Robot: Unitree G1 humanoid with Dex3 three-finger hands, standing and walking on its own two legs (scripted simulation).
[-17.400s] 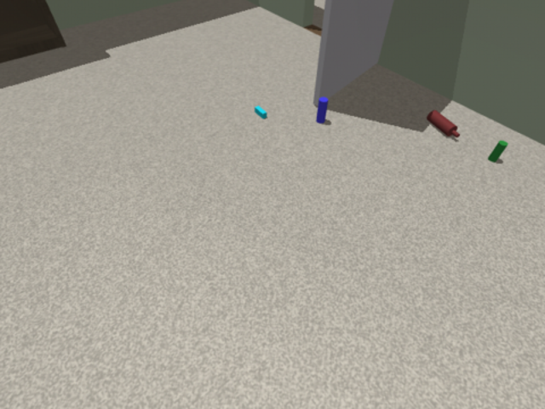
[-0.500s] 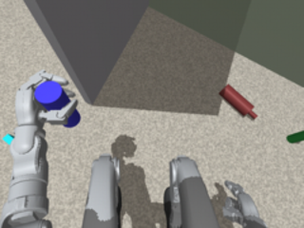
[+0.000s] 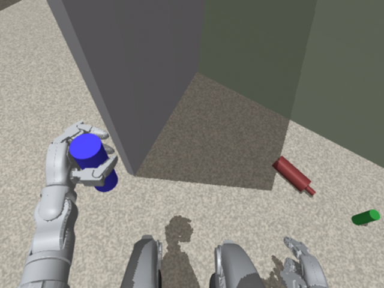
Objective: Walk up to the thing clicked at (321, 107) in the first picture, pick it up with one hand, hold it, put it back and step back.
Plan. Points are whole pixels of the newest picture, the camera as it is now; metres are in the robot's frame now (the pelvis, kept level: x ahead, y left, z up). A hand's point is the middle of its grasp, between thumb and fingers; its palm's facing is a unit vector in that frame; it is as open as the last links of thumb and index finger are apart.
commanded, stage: lift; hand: left
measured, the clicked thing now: (97, 165) +0.36 +0.20 +0.00
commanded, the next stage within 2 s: hold in 0.90 s
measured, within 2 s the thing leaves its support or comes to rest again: neither
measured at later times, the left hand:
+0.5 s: hand (95, 147) +0.34 +0.17 +0.11, palm faces +0.10 -0.99 -0.02, open 7.6 cm
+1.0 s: hand (97, 130) +0.36 +0.17 +0.13, palm faces +0.08 -1.00 -0.01, open 7.6 cm
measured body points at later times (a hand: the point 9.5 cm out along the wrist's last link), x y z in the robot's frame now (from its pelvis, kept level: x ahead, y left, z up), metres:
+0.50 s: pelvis +0.01 -0.01 +0.06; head +0.07 +0.00 +0.51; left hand +0.33 +0.23 +0.11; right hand +0.14 -0.25 -0.05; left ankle +0.05 +0.13 -0.60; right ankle +0.03 -0.13 -0.60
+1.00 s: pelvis +0.03 -0.01 +0.09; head +0.09 -0.01 +0.53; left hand +0.35 +0.22 +0.13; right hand +0.16 -0.25 -0.03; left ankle +0.05 +0.13 -0.60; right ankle +0.03 -0.13 -0.60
